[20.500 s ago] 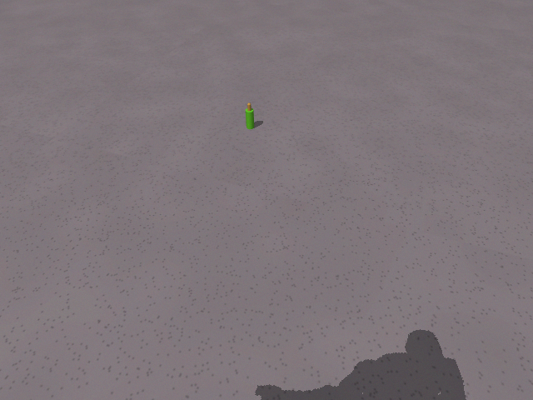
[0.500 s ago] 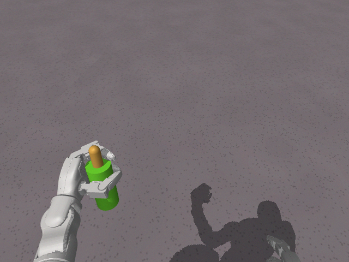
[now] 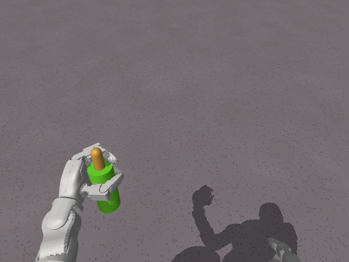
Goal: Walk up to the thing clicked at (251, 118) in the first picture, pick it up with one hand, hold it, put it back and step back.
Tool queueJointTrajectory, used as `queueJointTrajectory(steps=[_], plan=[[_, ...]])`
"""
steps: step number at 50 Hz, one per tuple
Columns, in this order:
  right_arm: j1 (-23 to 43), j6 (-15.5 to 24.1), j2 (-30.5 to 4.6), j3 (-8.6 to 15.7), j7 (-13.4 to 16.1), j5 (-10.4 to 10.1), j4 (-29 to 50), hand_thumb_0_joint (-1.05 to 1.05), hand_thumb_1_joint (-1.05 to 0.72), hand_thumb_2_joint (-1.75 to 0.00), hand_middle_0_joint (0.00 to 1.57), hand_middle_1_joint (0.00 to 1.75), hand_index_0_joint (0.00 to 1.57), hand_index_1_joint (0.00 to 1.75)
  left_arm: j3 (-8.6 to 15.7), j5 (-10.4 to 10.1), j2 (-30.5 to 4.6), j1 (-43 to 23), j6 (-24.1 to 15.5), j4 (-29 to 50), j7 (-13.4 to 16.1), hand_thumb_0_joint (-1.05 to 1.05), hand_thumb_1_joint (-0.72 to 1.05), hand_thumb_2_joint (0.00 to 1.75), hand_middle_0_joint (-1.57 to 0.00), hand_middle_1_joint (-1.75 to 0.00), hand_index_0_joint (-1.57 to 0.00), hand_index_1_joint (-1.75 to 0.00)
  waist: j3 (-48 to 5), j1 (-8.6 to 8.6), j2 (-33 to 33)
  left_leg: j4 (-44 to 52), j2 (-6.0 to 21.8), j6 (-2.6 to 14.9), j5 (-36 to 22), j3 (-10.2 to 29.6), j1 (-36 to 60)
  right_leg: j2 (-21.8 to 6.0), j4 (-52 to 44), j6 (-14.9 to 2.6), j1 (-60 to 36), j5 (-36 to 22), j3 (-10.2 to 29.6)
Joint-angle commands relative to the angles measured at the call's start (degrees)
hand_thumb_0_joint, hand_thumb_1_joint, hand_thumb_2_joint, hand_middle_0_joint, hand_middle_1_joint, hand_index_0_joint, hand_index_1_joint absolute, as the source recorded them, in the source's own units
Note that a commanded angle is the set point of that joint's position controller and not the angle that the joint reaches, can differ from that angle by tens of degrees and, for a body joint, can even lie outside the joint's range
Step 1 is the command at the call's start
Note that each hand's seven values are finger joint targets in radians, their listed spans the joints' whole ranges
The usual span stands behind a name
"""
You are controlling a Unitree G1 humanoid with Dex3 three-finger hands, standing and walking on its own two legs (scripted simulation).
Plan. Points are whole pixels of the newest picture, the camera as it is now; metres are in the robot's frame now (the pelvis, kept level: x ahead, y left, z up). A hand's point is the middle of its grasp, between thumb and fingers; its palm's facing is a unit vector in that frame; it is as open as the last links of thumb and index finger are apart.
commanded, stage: hold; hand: left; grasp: from the side
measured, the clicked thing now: (103, 179) +0.31 +0.17 +0.04
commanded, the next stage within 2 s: crouch in 0.42 s
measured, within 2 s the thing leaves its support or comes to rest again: neither
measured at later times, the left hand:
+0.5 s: hand (105, 179) +0.30 +0.16 +0.06, palm faces -0.10 -1.00 +0.00, open 6.6 cm
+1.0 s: hand (116, 203) +0.31 +0.16 -0.08, palm faces -0.09 -1.00 +0.04, open 6.6 cm
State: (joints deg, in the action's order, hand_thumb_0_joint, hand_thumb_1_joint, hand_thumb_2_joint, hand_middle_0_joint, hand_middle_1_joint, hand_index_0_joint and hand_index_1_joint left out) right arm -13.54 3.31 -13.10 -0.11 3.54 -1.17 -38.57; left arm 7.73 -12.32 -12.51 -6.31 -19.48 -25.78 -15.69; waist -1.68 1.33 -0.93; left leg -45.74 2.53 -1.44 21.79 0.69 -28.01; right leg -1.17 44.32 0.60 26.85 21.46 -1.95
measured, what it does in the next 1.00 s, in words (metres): lowers itself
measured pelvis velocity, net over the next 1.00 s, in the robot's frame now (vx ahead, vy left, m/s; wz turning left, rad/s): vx -0.02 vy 0.00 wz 0.00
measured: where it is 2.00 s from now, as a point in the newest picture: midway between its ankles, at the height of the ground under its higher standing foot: outside the picture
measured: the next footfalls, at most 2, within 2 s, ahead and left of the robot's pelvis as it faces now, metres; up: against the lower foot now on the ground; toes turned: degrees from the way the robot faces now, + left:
none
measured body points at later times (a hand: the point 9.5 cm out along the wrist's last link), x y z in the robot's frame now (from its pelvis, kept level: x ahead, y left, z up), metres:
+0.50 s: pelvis +0.00 +0.00 +0.00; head +0.02 +0.00 +0.45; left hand +0.30 +0.21 +0.06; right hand +0.13 -0.25 -0.10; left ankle +0.02 +0.13 -0.71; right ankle +0.01 -0.13 -0.71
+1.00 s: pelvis -0.02 +0.00 -0.07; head +0.07 +0.03 +0.37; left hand +0.31 +0.22 -0.08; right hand +0.11 -0.26 -0.17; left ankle +0.02 +0.13 -0.71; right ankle +0.01 -0.13 -0.71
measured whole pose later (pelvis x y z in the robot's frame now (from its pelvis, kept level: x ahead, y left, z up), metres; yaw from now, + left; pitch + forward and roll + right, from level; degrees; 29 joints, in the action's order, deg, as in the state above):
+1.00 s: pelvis -0.02 +0.00 -0.07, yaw +0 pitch +17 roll -2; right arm -11.9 7.4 -14.2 1.1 0.1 1.4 -38.3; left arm 11.0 -11.6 -11.8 -11.7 -35.0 -40.7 -17.5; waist -6.3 3.4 1.1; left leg -69.5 2.4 -1.4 29.0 2.0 -57.9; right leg -1.5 67.7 0.7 56.3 28.7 -2.1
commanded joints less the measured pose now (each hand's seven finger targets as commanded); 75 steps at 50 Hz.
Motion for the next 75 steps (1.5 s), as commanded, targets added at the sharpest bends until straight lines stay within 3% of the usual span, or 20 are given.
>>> queueJointTrajectory(steps=[1, 9, 10, 13, 22, 25, 27, 28, 33, 38, 43, 45, 53, 57, 59, 63, 70, 71, 73, 75], plan=[[2.6, 2.2, -7.8, 2.8, 0.5, -0.2, 7.1, 0.00, -0.87, -0.89, 0.20, 0.30, 0.20, 0.30, 4.8, -1.8, -8.9, -15.9, -4.7, 13.2, 0.9, 0.00, 0.45, 1.24, -1.24, -1.40, -1.26, -1.38, -13.8, -0.31, 0.7, 6.5, -2.0, 1.80, -10.0, -1.1, 5.9, 1.4, -6.4, -1.02, -4.6, -12.2, -0.1], [2.9, 2.7, -7.4, 2.5, 0.6, -0.1, 7.9, 0.00, -0.87, -0.89, 0.20, 0.30, 0.20, 0.30, 2.2, -1.7, -7.4, -18.2, -5.3, 18.7, 0.8, 0.00, 0.44, 1.21, -1.22, -1.37, -1.24, -1.36, -15.3, -0.01, -1.6, 6.7, -1.8, 1.33, -11.3, -0.9, 7.8, 1.7, -6.0, -1.33, -5.0, -13.0, -0.3], [2.4, 2.5, -7.5, 2.5, 0.7, -0.1, 7.1, 0.00, -0.87, -0.89, 0.20, 0.30, 0.20, 0.30, 3.6, -1.8, -8.2, -15.8, -4.7, 14.9, 0.8, 0.00, 0.44, 1.21, -1.21, -1.37, -1.24, -1.35, -14.4, -0.05, -1.0, 6.4, -2.0, 1.51, -10.7, -1.1, 6.9, 1.5, -6.4, -1.12, -4.9, -12.7, 0.0], [3.2, 2.9, -7.8, 2.7, 0.5, -0.1, 7.2, 0.00, -0.87, -0.89, 0.20, 0.30, 0.20, 0.30, 3.3, -1.7, -7.4, -15.2, -4.3, 12.9, 0.8, 0.00, 0.42, 1.23, -1.23, -1.39, -1.25, -1.38, -11.0, 0.32, 1.4, 6.6, -2.0, 1.92, -7.8, -1.1, 5.0, 1.4, -7.0, -0.91, -3.1, -10.3, 0.0], [3.2, 2.9, -7.5, 2.6, 0.7, -0.1, 7.9, 0.00, -0.87, -0.89, 0.20, 0.30, 0.20, 0.30, 3.0, -1.7, -7.7, -15.7, -4.5, 18.1, 1.0, 0.00, 0.45, 1.20, -1.20, -1.36, -1.22, -1.34, -15.7, -0.16, -0.4, 6.4, -2.3, 1.65, -10.5, -1.4, 7.4, 1.4, -6.9, -1.06, -5.7, -12.6, 0.1], [3.5, 2.9, -7.0, 2.3, 0.8, 0.1, 7.7, 0.00, -0.87, -0.89, 0.20, 0.30, 0.20, 0.30, 4.4, -1.3, -8.7, -17.0, -4.5, 17.5, 1.8, 0.00, 0.44, 1.21, -1.20, -1.36, -1.22, -1.34, -13.8, -0.25, -0.3, 6.2, -2.3, 1.81, -9.5, -1.6, 5.8, 1.2, -7.0, -0.96, -5.1, -12.2, 0.3], [3.0, 2.7, -7.4, 2.6, 0.7, 0.1, 7.0, 0.00, -0.83, -0.89, 0.20, 0.30, 0.20, 0.30, 3.5, -0.6, -7.4, -12.4, -3.9, 11.8, 1.9, 0.00, 0.54, 1.18, -1.24, -1.32, -1.26, -1.30, -11.6, 0.22, 1.8, 6.6, -2.0, 1.97, -8.1, -1.2, 5.0, 1.5, -6.8, -0.91, -3.7, -10.5, -0.1], [3.8, 2.8, -7.3, 2.6, 0.5, 0.1, 7.9, 0.00, -0.84, -0.89, 0.20, 0.30, 0.20, 0.30, 2.2, -0.5, -7.1, -15.4, -4.4, 16.6, 1.8, 0.00, 0.56, 1.17, -1.26, -1.31, -1.28, -1.29, -12.3, -0.15, -0.7, 6.5, -2.2, 1.76, -8.3, -1.5, 5.0, 1.4, -6.8, -1.20, -3.7, -10.8, 0.0], [4.1, 3.2, -7.6, 2.9, -0.2, 0.3, 7.7, 0.00, -0.85, -0.89, 0.20, 0.30, 0.20, 0.30, 2.3, -0.5, -6.0, -15.4, -5.4, 10.8, 1.2, 0.00, 0.55, 1.17, -1.28, -1.33, -1.30, -1.31, -8.5, 0.78, 1.8, 5.8, -1.9, 2.03, -3.5, -0.7, 1.0, 1.6, -5.5, -1.18, 0.1, -6.1, -0.5], [2.9, 4.0, -8.4, 3.6, -1.1, 0.7, 6.5, 0.00, -0.85, -0.89, 0.20, 0.30, 0.20, 0.30, 3.3, -0.7, -6.1, -16.5, -8.9, 3.8, 0.0, 0.00, 0.52, 1.19, -1.28, -1.35, -1.30, -1.34, -11.2, 1.87, 1.9, 0.3, -1.8, 2.11, -2.4, -0.3, -3.9, 1.7, -0.1, -1.27, 6.1, -5.5, -0.2], [1.7, 5.2, -8.6, 4.2, -2.1, 1.6, 6.1, 0.00, -0.86, -0.90, 0.20, 0.30, 0.20, 0.30, 5.5, -1.2, -6.3, -18.0, -15.2, 0.8, -0.8, 0.00, 0.50, 1.22, -1.31, -1.39, -1.33, -1.38, -18.8, 1.59, 0.9, -8.8, -2.4, 2.10, -2.7, -0.1, -10.9, 1.5, 8.1, -1.43, 12.8, -5.6, 0.3], [1.4, 5.6, -8.6, 4.3, -2.6, 2.1, 5.6, 0.00, -0.87, -0.90, 0.20, 0.30, 0.20, 0.30, 4.2, -0.8, -5.3, -18.8, -18.0, -1.7, -1.5, 0.00, 0.47, 1.22, -1.32, -1.40, -1.34, -1.39, -21.4, 2.11, 0.2, -13.0, -2.5, 2.15, -2.9, 0.1, -14.1, 1.5, 12.1, -1.55, 17.7, -5.5, 0.4], [2.9, 6.3, -10.6, 4.3, -4.0, 3.1, 6.3, 0.00, -0.89, -0.90, 0.20, 0.30, 0.20, 0.30, 7.1, -0.4, -8.3, -21.9, -27.1, -5.3, -2.7, 0.00, 0.44, 1.21, -1.35, -1.39, -1.35, -1.38, -31.9, 0.70, -4.8, -28.7, -2.6, 1.43, -0.1, 2.5, -29.4, 1.6, 30.9, -2.68, 38.5, 0.0, -0.4], [2.8, 5.9, -11.5, 4.5, -4.5, 3.8, 5.3, 0.00, -0.89, -0.90, 0.20, 0.30, 0.20, 0.30, 5.2, 0.5, -7.5, -23.4, -28.5, -6.5, -3.1, 0.00, 0.42, 1.21, -1.34, -1.38, -1.34, -1.38, -36.9, 1.20, -6.2, -35.3, -2.4, 1.18, -2.3, 3.2, -33.4, 1.7, 38.4, -2.96, 46.2, -0.5, -0.7], [2.8, 5.4, -11.8, 4.5, -4.7, 3.9, 5.3, 0.00, -0.89, -0.90, 0.20, 0.30, 0.20, 0.30, 6.7, 0.7, -9.0, -24.2, -28.6, -6.6, -2.6, 0.00, 0.44, 1.21, -1.33, -1.37, -1.33, -1.37, -38.8, 0.71, -6.2, -37.6, -2.3, 1.14, -1.8, 3.4, -35.8, 1.8, 41.3, -3.04, 48.9, 0.3, -0.9], [2.4, 4.9, -11.9, 4.6, -5.4, 4.3, 3.6, 0.00, -0.89, -0.91, 0.20, 0.30, 0.20, 0.30, 6.8, 0.2, -7.7, -27.4, -28.7, -8.9, -2.2, 0.00, 0.47, 1.26, -1.32, -1.39, -1.32, -1.39, -41.7, 2.46, -2.6, -45.4, -2.5, 1.85, -1.8, 3.1, -43.3, 1.6, 45.8, -2.50, 52.6, -0.4, 0.0], [2.8, 4.5, -11.6, 4.0, -7.0, 5.9, 1.7, 0.00, -0.89, -0.90, 0.20, 0.30, 0.20, 0.30, 9.9, 2.0, -10.6, -32.3, -30.2, -16.2, -2.4, 0.00, 0.50, 1.26, -1.26, -1.36, -1.26, -1.36, -44.9, 2.54, 0.3, -57.8, -2.9, 2.68, -0.9, 1.1, -56.9, 1.2, 53.7, -1.61, 55.5, -0.8, 2.1], [3.4, 4.3, -11.7, 4.0, -7.2, 6.2, 1.7, 0.00, -0.89, -0.91, 0.20, 0.30, 0.20, 0.30, 11.7, 2.2, -12.8, -33.1, -30.7, -16.3, -2.1, 0.00, 0.50, 1.25, -1.25, -1.35, -1.25, -1.35, -44.6, 1.71, 1.7, -59.4, -2.9, 2.84, 1.0, 0.5, -60.0, 1.1, 54.1, -1.36, 55.3, 0.6, 2.9], [3.6, 4.2, -11.6, 3.9, -7.8, 6.7, 1.3, 0.00, -0.89, -0.90, 0.20, 0.30, 0.20, 0.30, 11.0, 2.6, -11.6, -34.7, -31.4, -16.6, -2.3, 0.00, 0.51, 1.26, -1.26, -1.37, -1.26, -1.36, -45.2, 2.19, 1.1, -61.6, -2.9, 2.75, 2.4, 0.4, -62.0, 1.2, 56.5, -1.47, 57.8, 1.9, 2.9], [4.4, 3.8, -11.9, 3.8, -7.9, 7.0, 1.1, 0.00, -0.89, -0.90, 0.20, 0.30, 0.20, 0.30, 13.4, 2.7, -13.8, -36.4, -32.0, -16.8, -1.8, 0.00, 0.51, 1.26, -1.25, -1.35, -1.25, -1.35, -44.5, 1.29, -0.9, -62.4, -2.9, 2.27, 6.4, 0.0, -63.6, 1.5, 58.5, -1.90, 61.2, 6.1, 2.5]])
